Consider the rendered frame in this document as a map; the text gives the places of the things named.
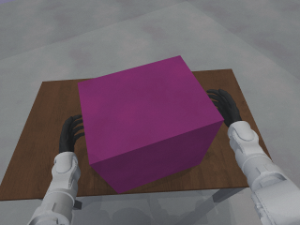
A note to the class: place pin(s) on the robot right upper arm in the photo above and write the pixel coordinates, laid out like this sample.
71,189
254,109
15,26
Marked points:
277,204

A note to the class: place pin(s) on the robot right forearm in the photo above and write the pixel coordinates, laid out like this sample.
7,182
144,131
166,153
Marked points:
258,168

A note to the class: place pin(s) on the robot right hand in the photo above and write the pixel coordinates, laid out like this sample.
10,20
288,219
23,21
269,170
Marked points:
225,105

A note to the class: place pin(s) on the table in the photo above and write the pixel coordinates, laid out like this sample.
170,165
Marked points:
29,172

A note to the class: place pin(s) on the robot left hand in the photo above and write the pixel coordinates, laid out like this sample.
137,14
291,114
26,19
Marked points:
67,139

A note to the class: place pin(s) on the carton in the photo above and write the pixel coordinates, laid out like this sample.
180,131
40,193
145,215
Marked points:
147,122

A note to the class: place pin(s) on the robot left forearm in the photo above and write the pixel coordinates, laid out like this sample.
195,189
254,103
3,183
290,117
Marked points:
57,204

